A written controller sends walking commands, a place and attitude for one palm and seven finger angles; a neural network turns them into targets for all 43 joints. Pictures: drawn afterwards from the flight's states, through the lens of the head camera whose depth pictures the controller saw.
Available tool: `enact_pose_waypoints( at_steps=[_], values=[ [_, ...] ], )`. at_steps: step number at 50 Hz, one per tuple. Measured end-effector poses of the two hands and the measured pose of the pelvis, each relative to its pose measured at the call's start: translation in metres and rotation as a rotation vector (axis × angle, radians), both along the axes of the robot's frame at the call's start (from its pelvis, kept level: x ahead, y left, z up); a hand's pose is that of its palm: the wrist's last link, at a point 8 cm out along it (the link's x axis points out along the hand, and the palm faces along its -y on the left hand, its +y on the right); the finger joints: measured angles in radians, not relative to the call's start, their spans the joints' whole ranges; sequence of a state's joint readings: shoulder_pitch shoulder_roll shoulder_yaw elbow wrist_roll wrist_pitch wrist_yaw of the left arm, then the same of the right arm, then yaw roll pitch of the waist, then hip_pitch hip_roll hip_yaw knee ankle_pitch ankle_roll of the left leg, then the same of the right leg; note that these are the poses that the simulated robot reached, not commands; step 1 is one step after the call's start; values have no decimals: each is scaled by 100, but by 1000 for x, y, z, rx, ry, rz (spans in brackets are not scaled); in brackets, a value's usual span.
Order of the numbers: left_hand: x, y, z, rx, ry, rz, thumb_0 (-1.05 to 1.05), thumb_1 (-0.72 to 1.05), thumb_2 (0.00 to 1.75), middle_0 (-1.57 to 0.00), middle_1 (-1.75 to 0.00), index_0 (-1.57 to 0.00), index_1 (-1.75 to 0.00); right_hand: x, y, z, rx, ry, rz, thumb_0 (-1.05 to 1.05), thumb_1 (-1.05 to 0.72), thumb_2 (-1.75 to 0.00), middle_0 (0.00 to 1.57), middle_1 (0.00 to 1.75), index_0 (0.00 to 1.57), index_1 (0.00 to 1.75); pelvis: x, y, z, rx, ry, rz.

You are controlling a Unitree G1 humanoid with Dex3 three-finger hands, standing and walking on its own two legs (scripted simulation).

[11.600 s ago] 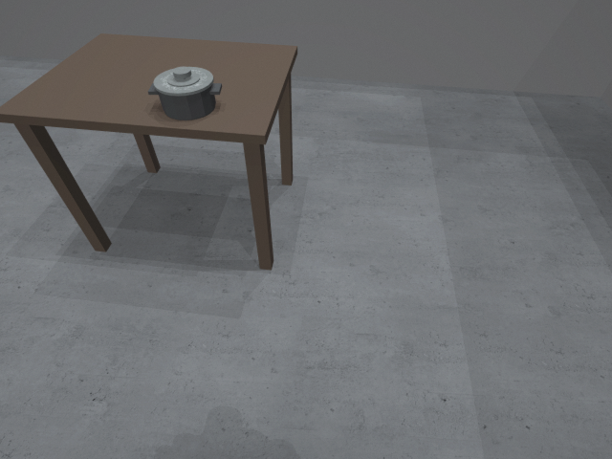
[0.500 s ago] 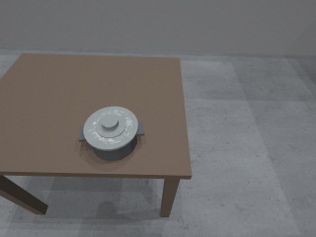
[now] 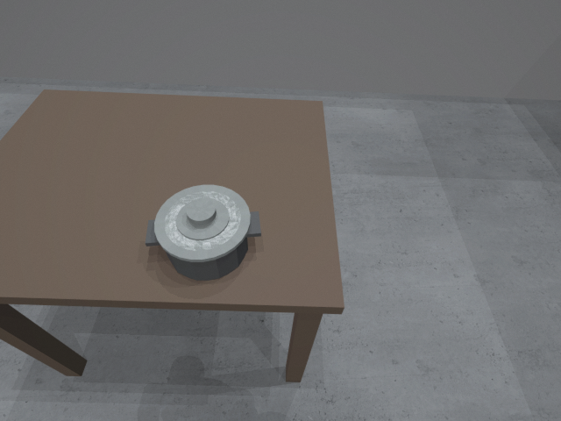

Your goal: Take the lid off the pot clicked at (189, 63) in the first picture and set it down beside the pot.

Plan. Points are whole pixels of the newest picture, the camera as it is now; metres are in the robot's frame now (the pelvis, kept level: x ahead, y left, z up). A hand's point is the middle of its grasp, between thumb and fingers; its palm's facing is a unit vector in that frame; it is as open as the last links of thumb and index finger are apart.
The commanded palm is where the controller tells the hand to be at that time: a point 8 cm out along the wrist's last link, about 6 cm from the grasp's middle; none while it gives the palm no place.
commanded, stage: look again from close up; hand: left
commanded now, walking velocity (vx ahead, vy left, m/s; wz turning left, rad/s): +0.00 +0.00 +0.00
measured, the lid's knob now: (201, 211) +0.44 +0.17 +0.01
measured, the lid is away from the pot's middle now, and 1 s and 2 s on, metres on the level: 0.00 0.00 0.00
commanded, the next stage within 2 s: lift the closed hand beside the body in 0.14 s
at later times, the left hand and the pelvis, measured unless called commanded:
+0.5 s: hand out of the picture +0.12 +0.20 -0.09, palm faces +0.17 -0.95 -0.28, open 6.0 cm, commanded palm +0.08 +0.25 -0.06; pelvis -0.02 +0.01 -0.01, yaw +4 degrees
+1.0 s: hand out of the picture +0.09 +0.24 -0.06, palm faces +0.32 -0.88 -0.36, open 3.1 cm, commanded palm +0.05 +0.27 -0.02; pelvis -0.01 +0.00 -0.01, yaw +6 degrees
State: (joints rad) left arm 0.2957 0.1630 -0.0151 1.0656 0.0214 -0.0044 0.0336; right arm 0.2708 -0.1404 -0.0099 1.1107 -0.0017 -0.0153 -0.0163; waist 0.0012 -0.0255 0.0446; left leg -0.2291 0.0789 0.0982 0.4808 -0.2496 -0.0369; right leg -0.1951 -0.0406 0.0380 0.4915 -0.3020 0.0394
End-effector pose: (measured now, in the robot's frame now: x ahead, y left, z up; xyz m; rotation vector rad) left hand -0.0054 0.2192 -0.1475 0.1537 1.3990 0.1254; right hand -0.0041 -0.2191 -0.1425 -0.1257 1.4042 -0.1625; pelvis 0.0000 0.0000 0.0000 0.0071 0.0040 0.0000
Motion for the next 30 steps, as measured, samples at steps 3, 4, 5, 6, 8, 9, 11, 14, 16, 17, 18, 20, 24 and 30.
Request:
enact_pose_waypoints(
  at_steps=[3, 4, 5, 6, 8, 9, 11, 14, 16, 17, 18, 20, 24, 30],
  values=[
    [-1, 0, 0, -2, -1, 2, 0, 91, 90, -20, -30, -19, -30, -1, 1, 0, 0, 1, -1, 1, -91, -90, 20, 30, 20, 30, -1, 0, 0, 0, -2, 1],
    [-2, 0, 0, -2, -2, 2, 0, 91, 90, -20, -30, -19, -30, -1, 1, 0, 0, 0, -2, 1, -91, -90, 20, 30, 20, 30, -1, 1, 0, -1, -3, 1],
    [-2, 0, -1, -3, -3, 2, 0, 91, 90, -20, -30, -19, -30, -2, 1, 0, 0, -1, -3, 1, -91, -90, 20, 30, 20, 30, -1, 1, 0, -1, -3, 1],
    [-2, 0, -1, -3, -4, 3, 0, 91, 90, -20, -30, -19, -30, -2, 1, 0, -1, -2, -3, 1, -91, -90, 20, 30, 20, 30, -1, 1, 0, -1, -5, 1],
    [-3, -1, -1, -5, -6, 3, 0, 91, 90, -20, -30, -19, -30, -2, 1, 0, -2, -4, -3, 1, -92, -90, 20, 30, 20, 30, -2, 1, 0, -1, -6, 1],
    [-3, -1, -1, -5, -7, 3, 0, 91, 90, -20, -30, -19, -30, -3, 2, 1, -2, -5, -3, 1, -92, -90, 20, 30, 20, 30, -3, 1, 0, -1, -7, 1],
    [-4, -1, -1, -6, -7, 3, 0, 91, 90, -20, -30, -19, -30, -4, 2, 1, -3, -6, -4, 1, -92, -90, 20, 30, 20, 30, -3, 1, 0, -2, -8, 2],
    [0, 4, 3, 15, -37, 17, 1, 92, 90, -20, -31, -20, -30, -1, 0, 1, -6, -33, 0, 1, -92, -90, 20, 30, 20, 30, -6, 3, -1, -12, -9, 9],
    [25, 19, 26, 85, -223, 38, 3, 95, 90, -22, -32, -21, -32, 14, -4, 6, -31, -157, 17, 2, -92, -90, 20, 30, 20, 30, -8, 4, -2, -6, -16, 26],
    [41, 26, 41, 122, -323, 46, 4, 96, 90, -23, -33, -22, -33, 24, -6, 8, -39, -220, 26, 2, -92, -90, 20, 30, 20, 30, -8, 5, -2, -5, -19, 38],
    [56, 30, 55, 152, -413, 47, 4, 96, 90, -24, -35, -24, -35, 36, -8, 10, -44, -284, 41, 2, -92, -90, 20, 30, 20, 30, -9, 6, -2, -3, -26, 49],
    [83, 34, 78, 193, -557, 27, 4, 96, 90, -28, -39, -28, -39, 65, -10, 15, -43, -411, 76, 2, -92, -90, 20, 30, 20, 30, -11, 8, -3, -2, -33, 67],
    [106, 25, 85, 172, -650, 5, 2, 94, 90, -39, -52, -39, -52, 125, -12, 38, -30, -637, 99, 2, -92, -90, 20, 30, 20, 30, -19, 8, -5, 3, -22, 66],
    [81, 22, 95, 144, -730, 94, 1, 92, 90, -63, -77, -62, -77, 188, -4, 92, -59, -875, 207, 2, -91, -90, 20, 30, 20, 30, -21, -2, -5, 0, -31, 72]
  ],
)
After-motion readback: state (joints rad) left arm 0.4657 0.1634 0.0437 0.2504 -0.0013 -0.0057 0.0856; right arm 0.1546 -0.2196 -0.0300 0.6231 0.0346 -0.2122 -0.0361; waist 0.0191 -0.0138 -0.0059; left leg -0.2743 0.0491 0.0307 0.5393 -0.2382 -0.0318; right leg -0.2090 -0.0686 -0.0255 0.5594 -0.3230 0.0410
